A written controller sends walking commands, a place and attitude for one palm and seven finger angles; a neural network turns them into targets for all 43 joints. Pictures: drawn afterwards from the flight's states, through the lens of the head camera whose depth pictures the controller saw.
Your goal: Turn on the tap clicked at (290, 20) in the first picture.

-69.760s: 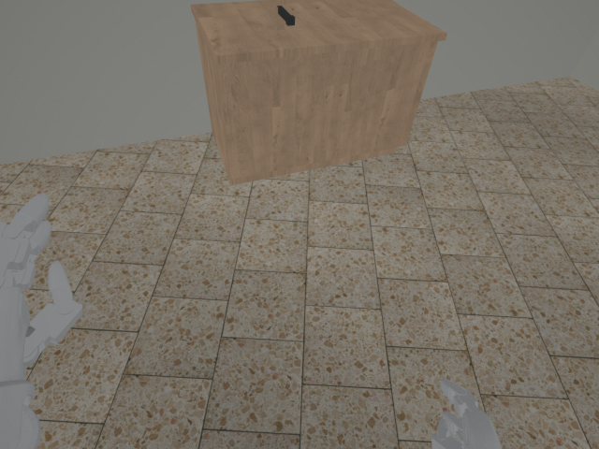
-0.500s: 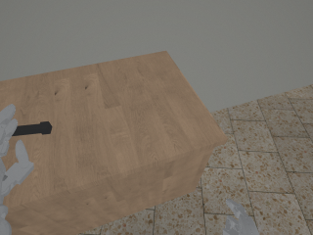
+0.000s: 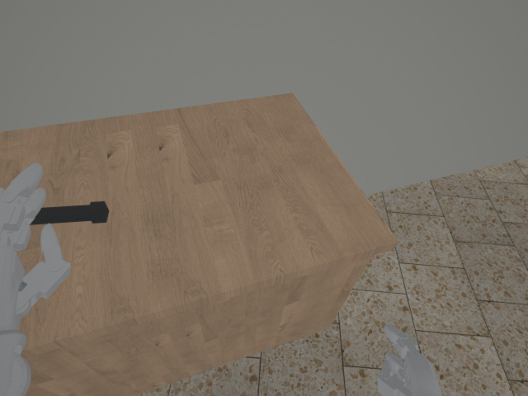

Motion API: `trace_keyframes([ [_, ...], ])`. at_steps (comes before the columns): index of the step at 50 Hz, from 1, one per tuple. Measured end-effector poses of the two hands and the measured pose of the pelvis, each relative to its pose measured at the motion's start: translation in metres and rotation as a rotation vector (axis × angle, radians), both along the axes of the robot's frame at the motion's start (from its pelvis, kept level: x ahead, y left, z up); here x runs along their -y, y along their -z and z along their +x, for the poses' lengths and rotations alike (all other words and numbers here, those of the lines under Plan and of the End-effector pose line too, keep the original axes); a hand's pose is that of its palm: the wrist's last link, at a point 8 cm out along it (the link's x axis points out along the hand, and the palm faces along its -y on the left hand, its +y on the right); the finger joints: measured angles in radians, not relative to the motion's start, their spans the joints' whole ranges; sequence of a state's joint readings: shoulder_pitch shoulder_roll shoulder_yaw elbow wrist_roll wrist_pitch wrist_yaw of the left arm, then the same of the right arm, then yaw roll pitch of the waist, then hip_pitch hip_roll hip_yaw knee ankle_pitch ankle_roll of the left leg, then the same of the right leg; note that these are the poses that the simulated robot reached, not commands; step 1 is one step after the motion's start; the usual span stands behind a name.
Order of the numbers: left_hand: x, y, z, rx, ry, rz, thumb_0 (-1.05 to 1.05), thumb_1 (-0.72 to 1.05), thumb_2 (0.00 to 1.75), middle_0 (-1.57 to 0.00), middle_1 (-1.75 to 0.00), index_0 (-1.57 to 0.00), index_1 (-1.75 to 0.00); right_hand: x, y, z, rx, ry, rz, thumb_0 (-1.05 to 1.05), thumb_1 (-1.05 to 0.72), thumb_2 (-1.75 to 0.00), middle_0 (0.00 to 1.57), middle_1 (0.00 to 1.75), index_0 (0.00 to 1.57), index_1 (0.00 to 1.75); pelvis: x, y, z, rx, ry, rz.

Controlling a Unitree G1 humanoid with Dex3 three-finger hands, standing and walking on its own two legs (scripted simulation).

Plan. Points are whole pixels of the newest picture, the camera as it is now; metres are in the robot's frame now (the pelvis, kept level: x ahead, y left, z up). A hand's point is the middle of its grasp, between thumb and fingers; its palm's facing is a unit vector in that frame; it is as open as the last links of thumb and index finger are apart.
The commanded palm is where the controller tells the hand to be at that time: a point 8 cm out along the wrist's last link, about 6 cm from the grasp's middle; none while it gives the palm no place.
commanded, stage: come to a stop and stand still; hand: left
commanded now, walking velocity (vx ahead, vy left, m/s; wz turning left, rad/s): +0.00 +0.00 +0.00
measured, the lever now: (98, 212) +0.40 +0.34 +0.00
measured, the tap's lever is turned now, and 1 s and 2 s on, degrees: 79 79 79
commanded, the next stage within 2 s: look again from close up in 0.18 s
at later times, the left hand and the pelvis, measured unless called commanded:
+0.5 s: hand (73, 243) +0.23 +0.24 +0.16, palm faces +0.34 -0.86 -0.38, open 7.5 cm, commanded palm +0.17 +0.29 +0.17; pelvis +0.00 +0.01 +0.00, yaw -2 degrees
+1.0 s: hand (96, 279) +0.22 +0.23 +0.12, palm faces +0.25 -0.87 -0.42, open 7.4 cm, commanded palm +0.17 +0.28 +0.16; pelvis +0.03 +0.00 -0.01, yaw -1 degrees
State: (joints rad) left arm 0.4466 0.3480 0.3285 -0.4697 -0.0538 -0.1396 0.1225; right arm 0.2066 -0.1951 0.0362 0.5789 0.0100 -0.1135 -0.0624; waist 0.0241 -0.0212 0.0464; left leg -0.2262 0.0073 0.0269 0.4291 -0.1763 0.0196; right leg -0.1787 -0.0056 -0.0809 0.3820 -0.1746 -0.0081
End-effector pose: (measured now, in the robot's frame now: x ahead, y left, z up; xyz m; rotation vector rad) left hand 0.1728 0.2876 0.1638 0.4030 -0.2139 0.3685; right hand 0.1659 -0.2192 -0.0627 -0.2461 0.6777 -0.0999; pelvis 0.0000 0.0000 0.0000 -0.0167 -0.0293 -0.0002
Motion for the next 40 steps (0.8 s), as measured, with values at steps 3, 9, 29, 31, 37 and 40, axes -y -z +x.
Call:
trace_keyframes([
  [3,0.0,-0.007,-0.001,0.04,0.001,0.003,0.02,0.89,0.9,-0.21,-0.3,-0.2,-0.31,-0.006,0.002,-0.004,-0.009,-0.011,0.005,0.01,-0.91,-0.9,0.2,0.3,0.2,0.3,-0.002,0.0,-0.003,0.002,-0.003,0.0],
  [9,0.002,-0.02,0.001,0.071,0.017,0.049,0.02,0.89,0.9,-0.21,-0.3,-0.2,-0.31,-0.012,0.006,-0.009,-0.006,-0.007,0.037,0.01,-0.9,-0.9,0.2,0.3,0.2,0.3,-0.002,-0.001,-0.004,-0.003,0.0,0.0],
  [29,0.008,-0.001,0.024,0.01,0.149,0.073,0.01,0.89,0.9,-0.21,-0.3,-0.21,-0.31,0.006,0.011,-0.018,-0.029,0.052,0.009,0.01,-0.91,-0.9,0.2,0.3,0.2,0.3,-0.013,0.002,0.009,-0.027,0.032,0.004],
  [31,-0.002,0.0,0.027,0.011,0.128,0.086,0.01,0.88,0.9,-0.21,-0.3,-0.21,-0.31,0.003,0.01,-0.015,-0.041,0.047,-0.002,0.01,-0.91,-0.9,0.2,0.3,0.2,0.3,-0.012,0.002,0.012,-0.03,0.026,0.004],
  [37,-0.047,-0.046,0.061,0.142,0.019,0.216,0.02,0.88,0.89,-0.21,-0.3,-0.21,-0.31,-0.009,0.016,0.007,-0.078,-0.099,-0.034,0.01,-0.91,-0.9,0.2,0.3,0.2,0.3,-0.011,0.007,0.017,-0.032,-0.012,0.001],
  [40,-0.036,-0.043,0.068,0.095,0.053,0.047,0.02,0.89,0.9,-0.2,-0.3,-0.2,-0.31,-0.011,0.016,0.026,-0.017,-0.079,0.02,0.01,-0.9,-0.9,0.2,0.3,0.2,0.3,-0.016,0.007,0.026,-0.031,0.01,0.003],
])
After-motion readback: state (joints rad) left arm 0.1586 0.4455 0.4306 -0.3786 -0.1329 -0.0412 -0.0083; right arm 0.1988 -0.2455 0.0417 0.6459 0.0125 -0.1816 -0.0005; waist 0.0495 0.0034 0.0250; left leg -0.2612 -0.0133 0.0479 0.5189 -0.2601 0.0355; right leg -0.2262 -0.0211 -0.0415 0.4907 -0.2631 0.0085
